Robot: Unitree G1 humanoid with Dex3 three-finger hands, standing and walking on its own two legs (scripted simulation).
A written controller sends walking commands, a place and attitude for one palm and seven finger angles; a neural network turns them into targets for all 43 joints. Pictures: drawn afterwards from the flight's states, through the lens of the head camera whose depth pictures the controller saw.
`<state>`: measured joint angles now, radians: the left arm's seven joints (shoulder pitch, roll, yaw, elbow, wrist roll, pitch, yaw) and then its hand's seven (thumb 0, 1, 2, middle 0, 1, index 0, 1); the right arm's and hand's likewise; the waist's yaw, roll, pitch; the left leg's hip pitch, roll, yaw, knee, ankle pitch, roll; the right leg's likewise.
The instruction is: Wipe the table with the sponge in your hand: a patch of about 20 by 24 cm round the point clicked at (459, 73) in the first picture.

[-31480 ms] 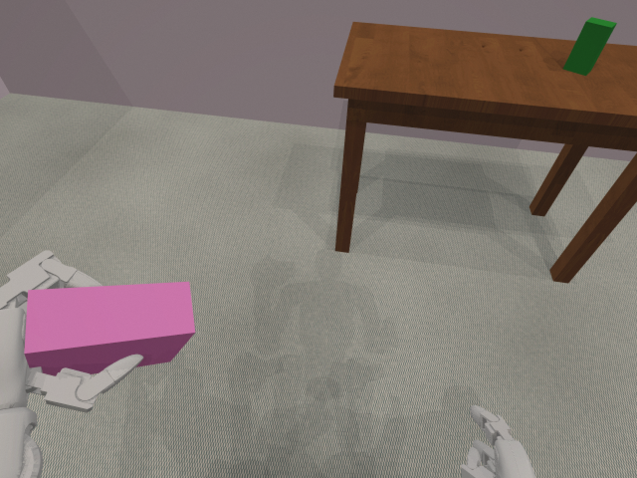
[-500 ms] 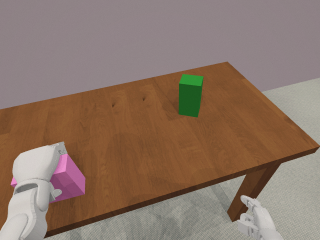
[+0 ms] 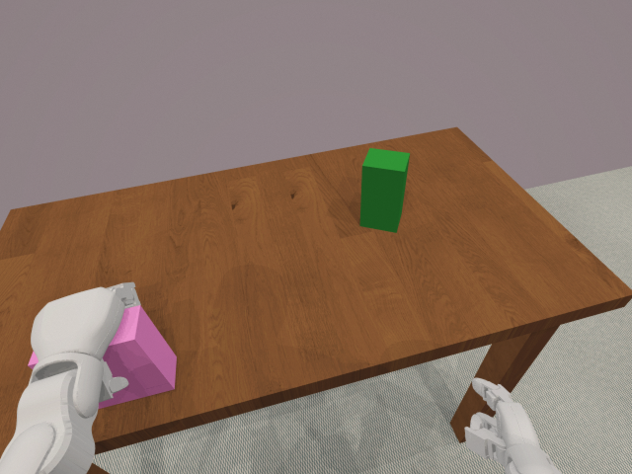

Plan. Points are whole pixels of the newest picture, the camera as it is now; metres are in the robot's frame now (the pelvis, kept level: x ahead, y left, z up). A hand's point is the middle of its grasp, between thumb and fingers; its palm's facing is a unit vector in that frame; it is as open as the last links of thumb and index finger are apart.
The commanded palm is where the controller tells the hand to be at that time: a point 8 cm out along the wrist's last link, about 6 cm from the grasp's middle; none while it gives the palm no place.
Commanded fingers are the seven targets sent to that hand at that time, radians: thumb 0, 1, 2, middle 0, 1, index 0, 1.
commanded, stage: lift the sponge slowly off the table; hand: left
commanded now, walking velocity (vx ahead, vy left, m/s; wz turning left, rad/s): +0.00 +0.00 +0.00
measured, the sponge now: (119, 368) +0.21 +0.30 +0.02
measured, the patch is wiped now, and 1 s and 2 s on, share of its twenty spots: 1.00 1.00 1.00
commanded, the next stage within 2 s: bring the sponge back beside the body in 1.64 s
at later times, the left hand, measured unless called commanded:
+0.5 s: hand (99, 324) +0.23 +0.30 +0.10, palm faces +0.02 -0.09 -1.00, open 9.3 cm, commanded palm +0.20 +0.29 +0.17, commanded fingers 0.00 0.10 1.30 -1.20 -1.60 -1.20 -1.60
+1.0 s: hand (82, 311) +0.22 +0.30 +0.13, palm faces +0.05 -0.07 -1.00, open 9.3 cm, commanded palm +0.19 +0.30 +0.20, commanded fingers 0.00 0.10 1.30 -1.20 -1.60 -1.20 -1.60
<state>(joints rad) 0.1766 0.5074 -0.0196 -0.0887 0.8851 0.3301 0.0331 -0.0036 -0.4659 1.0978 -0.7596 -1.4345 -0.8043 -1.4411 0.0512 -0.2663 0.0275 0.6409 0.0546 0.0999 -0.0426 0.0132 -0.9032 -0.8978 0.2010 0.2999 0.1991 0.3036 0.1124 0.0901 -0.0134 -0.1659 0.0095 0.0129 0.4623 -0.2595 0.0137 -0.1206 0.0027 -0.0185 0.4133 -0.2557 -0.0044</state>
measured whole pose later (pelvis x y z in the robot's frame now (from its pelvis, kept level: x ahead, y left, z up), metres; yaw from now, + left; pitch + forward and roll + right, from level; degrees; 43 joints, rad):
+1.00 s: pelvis -0.01 -0.01 +0.00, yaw +1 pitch -4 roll +0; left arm 0.04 0.59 0.02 -0.13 0.83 0.39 -0.10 -0.02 -0.48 1.10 -0.79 -1.41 -0.83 -1.41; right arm 0.02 -0.28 0.06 0.65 0.06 0.09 -0.05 0.01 -0.90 -0.90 0.20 0.30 0.20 0.30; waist 0.12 0.12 0.00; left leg -0.13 0.01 0.00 0.40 -0.21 0.00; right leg -0.09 0.01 -0.03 0.37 -0.22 -0.02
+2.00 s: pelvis -0.02 -0.01 +0.00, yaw +1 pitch -4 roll +0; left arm 0.05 0.62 -0.01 -0.29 0.82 0.40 -0.16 -0.02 -0.48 1.09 -0.79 -1.40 -0.83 -1.41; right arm 0.02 -0.28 0.07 0.63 0.05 0.09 -0.06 0.01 -0.90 -0.90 0.20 0.30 0.20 0.30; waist 0.15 0.11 0.01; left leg -0.15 0.01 -0.01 0.42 -0.21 0.00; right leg -0.11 0.01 -0.04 0.40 -0.22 -0.02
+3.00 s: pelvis -0.02 -0.02 +0.00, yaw +0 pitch -5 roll +0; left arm 0.29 0.55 0.00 -0.44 0.82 0.43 -0.08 -0.02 -0.48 1.09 -0.79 -1.40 -0.83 -1.41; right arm 0.01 -0.27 0.06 0.62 0.04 0.08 -0.04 0.01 -0.90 -0.90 0.20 0.30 0.20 0.30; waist 0.15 0.12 0.01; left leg -0.12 0.02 0.00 0.42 -0.21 -0.01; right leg -0.09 0.02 -0.02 0.40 -0.22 -0.02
